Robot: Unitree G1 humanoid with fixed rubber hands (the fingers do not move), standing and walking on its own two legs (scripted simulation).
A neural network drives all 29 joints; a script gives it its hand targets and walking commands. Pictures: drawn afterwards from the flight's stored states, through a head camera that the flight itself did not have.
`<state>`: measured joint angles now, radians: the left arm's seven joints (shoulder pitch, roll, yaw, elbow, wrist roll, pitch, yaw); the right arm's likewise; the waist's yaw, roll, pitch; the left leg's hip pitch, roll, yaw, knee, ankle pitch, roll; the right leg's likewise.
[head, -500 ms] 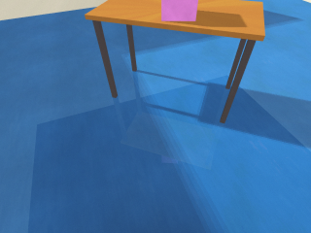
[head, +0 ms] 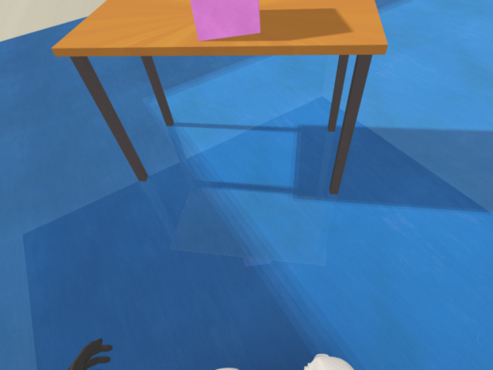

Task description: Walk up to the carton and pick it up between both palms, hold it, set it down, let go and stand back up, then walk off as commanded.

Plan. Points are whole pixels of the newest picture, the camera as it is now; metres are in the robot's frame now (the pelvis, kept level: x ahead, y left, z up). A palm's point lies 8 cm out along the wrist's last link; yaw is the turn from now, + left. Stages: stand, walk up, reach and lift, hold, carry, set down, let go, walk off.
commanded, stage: walk up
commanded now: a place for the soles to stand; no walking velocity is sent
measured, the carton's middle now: out of the picture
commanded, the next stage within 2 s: none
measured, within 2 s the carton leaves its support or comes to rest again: neither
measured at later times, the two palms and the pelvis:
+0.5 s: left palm (54, 332) +0.24 +0.41 -0.11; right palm (423, 340) +0.19 -0.26 -0.11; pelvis +0.16 +0.08 -0.02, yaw -5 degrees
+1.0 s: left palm (34, 264) +0.38 +0.50 -0.10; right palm (334, 239) +0.39 -0.15 -0.10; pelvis +0.31 +0.17 -0.01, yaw -5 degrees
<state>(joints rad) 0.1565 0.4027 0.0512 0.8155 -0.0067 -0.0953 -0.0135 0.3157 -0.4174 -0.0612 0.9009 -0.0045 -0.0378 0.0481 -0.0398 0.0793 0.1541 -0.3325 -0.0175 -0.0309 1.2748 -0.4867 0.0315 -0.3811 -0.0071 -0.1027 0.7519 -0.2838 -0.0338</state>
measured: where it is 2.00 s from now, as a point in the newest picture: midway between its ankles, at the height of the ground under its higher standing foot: (221, 290)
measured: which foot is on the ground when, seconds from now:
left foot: up 0.00-0.18, down 0.20-0.50, up 0.52-0.76, down 0.78-1.00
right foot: down 0.00-0.26, up 0.28-0.46, down 0.48-0.82, up 0.84-1.00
